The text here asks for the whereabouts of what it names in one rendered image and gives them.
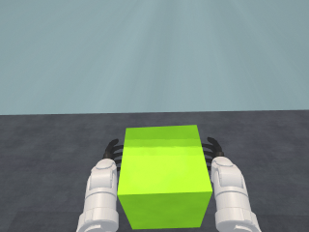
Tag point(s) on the robot left forearm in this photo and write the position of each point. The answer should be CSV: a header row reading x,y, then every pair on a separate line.
x,y
100,203

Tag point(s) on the robot right forearm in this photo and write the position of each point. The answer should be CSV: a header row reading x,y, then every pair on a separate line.
x,y
233,211

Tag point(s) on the carton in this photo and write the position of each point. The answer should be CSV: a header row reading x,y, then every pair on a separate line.
x,y
164,180

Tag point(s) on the robot left hand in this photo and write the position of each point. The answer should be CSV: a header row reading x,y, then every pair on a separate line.
x,y
109,152

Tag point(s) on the robot right hand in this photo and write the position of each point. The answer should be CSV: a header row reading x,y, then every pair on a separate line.
x,y
216,150

